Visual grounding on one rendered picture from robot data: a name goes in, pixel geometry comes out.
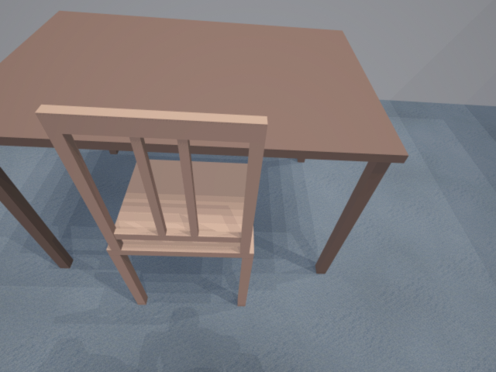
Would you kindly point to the table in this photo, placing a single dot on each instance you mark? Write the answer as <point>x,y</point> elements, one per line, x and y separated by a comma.
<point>309,83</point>

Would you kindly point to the chair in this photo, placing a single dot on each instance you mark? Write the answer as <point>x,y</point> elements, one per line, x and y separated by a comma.
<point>175,208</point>

